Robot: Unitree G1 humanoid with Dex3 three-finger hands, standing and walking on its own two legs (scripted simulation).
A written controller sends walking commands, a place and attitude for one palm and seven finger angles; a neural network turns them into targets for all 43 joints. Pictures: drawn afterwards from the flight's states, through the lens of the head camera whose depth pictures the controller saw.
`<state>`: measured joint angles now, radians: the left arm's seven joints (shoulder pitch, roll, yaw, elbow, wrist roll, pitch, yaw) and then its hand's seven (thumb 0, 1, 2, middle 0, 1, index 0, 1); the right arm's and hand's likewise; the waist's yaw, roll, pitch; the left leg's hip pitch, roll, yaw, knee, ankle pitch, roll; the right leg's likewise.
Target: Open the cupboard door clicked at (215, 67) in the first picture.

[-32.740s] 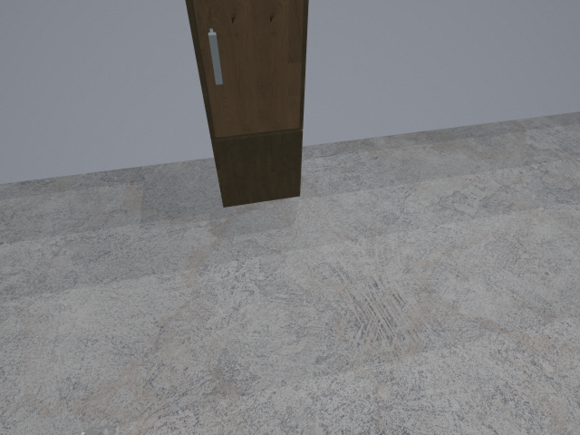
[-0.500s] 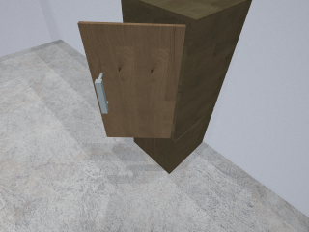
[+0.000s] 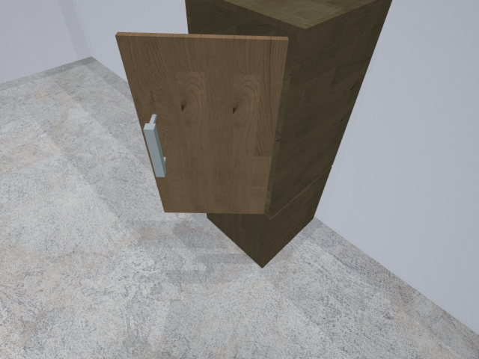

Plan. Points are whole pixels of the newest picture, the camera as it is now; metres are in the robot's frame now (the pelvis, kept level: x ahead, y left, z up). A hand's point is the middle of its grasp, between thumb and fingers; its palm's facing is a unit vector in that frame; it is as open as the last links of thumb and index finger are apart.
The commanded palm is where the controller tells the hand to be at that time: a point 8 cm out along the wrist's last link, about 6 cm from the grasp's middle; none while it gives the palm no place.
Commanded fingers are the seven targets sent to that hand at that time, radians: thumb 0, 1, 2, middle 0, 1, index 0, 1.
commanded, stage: look again from close up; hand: left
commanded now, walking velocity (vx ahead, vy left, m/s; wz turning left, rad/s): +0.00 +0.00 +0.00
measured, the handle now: (157, 146) +0.61 +0.25 -0.02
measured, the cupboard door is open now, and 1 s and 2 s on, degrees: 45 45 45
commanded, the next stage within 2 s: shuffle to correct the standing spot in 0.10 s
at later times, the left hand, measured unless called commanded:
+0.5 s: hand out of the picture +0.00 +0.17 -0.19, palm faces +0.10 -0.98 -0.15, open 7.4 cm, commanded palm none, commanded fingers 0.00 0.90 0.90 -0.20 -0.30 -0.20 -0.30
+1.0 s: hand out of the picture +0.14 +0.19 -0.18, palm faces +0.01 -0.97 -0.23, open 7.3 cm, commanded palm none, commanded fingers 0.00 0.90 0.90 -0.20 -0.30 -0.20 -0.30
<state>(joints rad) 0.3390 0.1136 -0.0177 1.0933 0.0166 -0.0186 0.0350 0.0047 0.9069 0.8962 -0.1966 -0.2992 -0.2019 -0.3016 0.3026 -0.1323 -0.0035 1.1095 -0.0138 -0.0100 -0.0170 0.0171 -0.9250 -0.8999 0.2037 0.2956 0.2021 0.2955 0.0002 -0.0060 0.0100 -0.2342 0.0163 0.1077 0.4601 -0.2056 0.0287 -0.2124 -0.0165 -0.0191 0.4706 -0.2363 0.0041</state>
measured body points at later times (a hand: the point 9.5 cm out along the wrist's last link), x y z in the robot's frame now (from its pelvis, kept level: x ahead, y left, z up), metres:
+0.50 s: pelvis +0.04 +0.01 -0.01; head +0.04 +0.03 +0.44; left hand +0.00 +0.23 -0.17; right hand +0.03 -0.21 -0.16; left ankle +0.03 +0.10 -0.74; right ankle +0.01 -0.12 -0.74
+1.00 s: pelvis +0.08 +0.01 -0.01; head +0.11 +0.00 +0.44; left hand +0.14 +0.24 -0.16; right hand +0.08 -0.21 -0.17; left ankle +0.03 +0.10 -0.74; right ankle +0.12 -0.10 -0.74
